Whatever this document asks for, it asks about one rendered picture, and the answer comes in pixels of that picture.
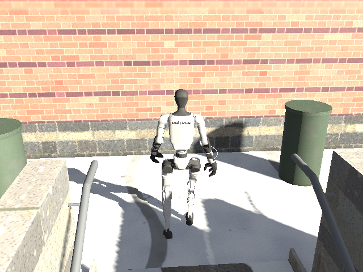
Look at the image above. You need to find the robot foot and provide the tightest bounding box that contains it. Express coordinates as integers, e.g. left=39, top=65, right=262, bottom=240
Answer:
left=163, top=229, right=172, bottom=239
left=185, top=212, right=193, bottom=226

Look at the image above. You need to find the robot right hand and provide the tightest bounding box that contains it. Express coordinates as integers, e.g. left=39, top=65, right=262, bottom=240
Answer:
left=204, top=161, right=217, bottom=177

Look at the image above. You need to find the robot right upper arm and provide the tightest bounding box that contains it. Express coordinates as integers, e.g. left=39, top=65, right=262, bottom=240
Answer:
left=193, top=114, right=208, bottom=146

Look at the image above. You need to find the left robot forearm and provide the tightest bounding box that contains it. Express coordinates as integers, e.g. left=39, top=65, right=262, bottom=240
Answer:
left=151, top=136, right=161, bottom=155

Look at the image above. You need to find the robot left foot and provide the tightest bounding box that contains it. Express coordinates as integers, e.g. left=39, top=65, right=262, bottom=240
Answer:
left=163, top=229, right=172, bottom=239

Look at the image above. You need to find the right robot forearm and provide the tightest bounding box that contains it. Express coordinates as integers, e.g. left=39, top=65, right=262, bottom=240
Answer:
left=203, top=137, right=215, bottom=164

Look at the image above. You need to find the robot left hand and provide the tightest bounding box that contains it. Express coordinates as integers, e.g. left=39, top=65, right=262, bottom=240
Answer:
left=150, top=152, right=163, bottom=163

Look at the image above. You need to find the robot right foot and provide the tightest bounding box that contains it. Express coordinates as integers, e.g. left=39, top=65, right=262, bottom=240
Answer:
left=185, top=212, right=193, bottom=226

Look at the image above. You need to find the robot left upper arm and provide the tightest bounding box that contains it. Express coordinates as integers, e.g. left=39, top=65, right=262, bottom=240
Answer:
left=155, top=114, right=170, bottom=144

